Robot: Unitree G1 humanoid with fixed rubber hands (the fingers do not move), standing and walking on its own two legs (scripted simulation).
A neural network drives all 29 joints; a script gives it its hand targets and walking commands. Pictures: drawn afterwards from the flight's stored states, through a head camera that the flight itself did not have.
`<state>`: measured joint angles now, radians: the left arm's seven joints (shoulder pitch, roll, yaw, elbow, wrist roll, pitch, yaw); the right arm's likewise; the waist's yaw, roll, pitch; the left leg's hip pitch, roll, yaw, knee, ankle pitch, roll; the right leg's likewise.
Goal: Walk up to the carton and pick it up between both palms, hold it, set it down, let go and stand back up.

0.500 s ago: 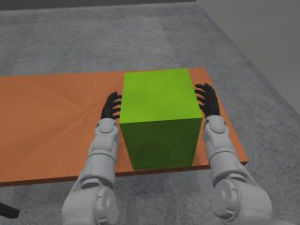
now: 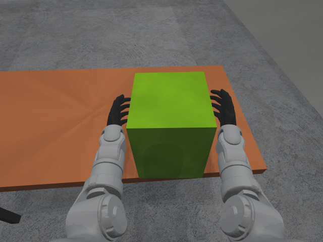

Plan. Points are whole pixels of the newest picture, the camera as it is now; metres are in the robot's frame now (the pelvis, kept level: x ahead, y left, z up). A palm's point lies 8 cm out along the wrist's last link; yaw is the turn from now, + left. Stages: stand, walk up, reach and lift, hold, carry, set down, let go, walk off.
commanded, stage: set down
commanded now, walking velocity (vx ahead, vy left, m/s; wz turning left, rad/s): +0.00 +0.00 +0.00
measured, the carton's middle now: (169, 127) +0.44 -0.03 -0.01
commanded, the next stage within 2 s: none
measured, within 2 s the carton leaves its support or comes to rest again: rests again in 0.40 s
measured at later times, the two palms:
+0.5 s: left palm (117, 125) +0.41 +0.12 +0.05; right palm (228, 125) +0.39 -0.17 +0.07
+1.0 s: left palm (118, 126) +0.41 +0.12 +0.05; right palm (228, 126) +0.39 -0.17 +0.07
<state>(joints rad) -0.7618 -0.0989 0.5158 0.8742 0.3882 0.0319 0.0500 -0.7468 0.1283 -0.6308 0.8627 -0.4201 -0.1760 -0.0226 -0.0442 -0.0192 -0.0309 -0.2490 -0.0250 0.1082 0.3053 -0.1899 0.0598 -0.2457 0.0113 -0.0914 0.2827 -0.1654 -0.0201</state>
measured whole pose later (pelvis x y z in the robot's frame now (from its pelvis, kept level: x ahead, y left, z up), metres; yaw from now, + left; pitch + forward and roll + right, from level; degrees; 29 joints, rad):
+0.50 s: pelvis +0.00 +0.00 +0.00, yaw +0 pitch +8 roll -1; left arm -0.77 -0.14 0.58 0.83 0.45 -0.01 0.02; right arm -0.73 0.17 -0.69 0.79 -0.48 -0.18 0.00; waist -0.04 -0.03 -0.01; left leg -0.26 -0.02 0.11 0.30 -0.18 0.06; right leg -0.27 0.01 -0.09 0.29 -0.16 -0.02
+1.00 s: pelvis -0.01 +0.00 +0.00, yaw -1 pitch +8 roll -1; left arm -0.77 -0.16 0.61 0.80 0.49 -0.04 0.01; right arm -0.73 0.18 -0.72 0.76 -0.52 -0.19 0.02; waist -0.04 -0.04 0.01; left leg -0.27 -0.02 0.12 0.31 -0.18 0.06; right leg -0.28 0.01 -0.08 0.29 -0.16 -0.02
